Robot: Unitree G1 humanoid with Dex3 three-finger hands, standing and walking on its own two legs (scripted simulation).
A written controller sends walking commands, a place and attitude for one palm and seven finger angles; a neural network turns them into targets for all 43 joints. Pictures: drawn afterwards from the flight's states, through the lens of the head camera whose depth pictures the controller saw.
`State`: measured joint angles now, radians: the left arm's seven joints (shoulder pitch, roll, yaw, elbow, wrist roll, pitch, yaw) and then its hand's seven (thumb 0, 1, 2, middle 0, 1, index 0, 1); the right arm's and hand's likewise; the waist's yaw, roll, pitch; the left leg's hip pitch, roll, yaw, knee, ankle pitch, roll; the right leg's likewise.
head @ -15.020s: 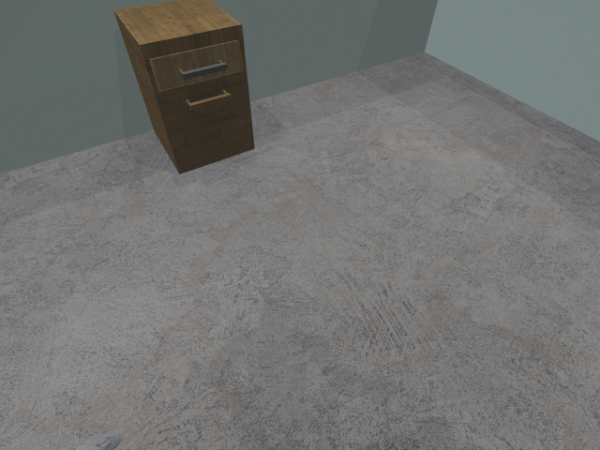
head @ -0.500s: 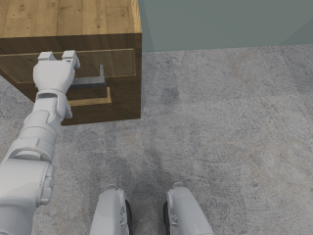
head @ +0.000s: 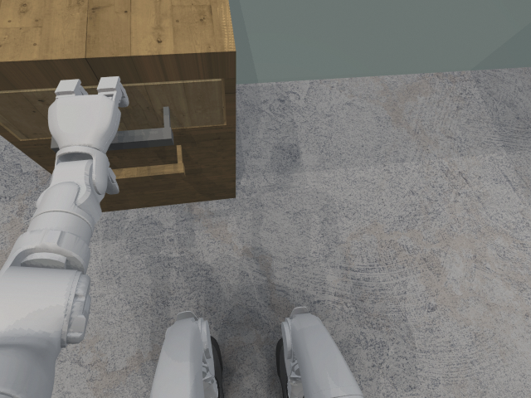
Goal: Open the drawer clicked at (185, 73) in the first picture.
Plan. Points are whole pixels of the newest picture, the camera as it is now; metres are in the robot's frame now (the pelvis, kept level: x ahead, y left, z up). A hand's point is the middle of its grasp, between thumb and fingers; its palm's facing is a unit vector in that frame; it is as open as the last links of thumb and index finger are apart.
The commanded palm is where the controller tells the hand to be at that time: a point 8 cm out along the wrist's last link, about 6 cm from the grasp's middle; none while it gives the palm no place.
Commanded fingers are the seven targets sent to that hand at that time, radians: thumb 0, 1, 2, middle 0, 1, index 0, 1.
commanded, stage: lower the fingers behind the handle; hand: left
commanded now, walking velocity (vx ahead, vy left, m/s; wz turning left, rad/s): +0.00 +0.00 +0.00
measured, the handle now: (115, 129) +0.57 +0.23 -0.10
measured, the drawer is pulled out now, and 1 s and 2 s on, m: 0.00 0.00 0.00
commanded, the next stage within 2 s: close the thumb around the handle in 1.56 s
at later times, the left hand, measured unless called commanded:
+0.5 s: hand (110, 151) +0.51 +0.23 -0.08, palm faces -0.05 -0.02 -1.00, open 13.8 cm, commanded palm +0.51 +0.20 -0.03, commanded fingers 0.00 -0.50 0.30 -0.30 -1.20 -0.30 -1.20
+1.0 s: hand (114, 162) +0.51 +0.23 -0.12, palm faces -0.06 -0.03 -1.00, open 13.8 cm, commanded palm +0.51 +0.20 -0.06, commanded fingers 0.00 -0.50 0.30 -0.30 -1.20 -0.30 -1.20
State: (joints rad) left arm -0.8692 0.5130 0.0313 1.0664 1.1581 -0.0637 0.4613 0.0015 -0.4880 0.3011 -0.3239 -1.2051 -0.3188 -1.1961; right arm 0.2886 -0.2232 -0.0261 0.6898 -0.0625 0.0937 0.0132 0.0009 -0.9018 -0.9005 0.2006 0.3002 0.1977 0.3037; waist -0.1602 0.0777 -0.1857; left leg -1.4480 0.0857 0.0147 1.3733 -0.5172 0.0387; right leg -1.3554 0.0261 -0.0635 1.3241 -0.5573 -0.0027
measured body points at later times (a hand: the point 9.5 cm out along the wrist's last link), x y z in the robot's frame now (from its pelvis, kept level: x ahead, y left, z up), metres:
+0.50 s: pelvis -0.01 +0.00 -0.03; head +0.19 +0.02 +0.38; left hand +0.51 +0.22 -0.03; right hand +0.02 -0.27 -0.15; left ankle +0.05 +0.10 -0.59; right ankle +0.02 -0.13 -0.59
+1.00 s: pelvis -0.01 +0.00 -0.06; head +0.20 +0.02 +0.34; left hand +0.51 +0.23 -0.06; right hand +0.01 -0.27 -0.18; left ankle +0.05 +0.10 -0.59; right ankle +0.02 -0.13 -0.59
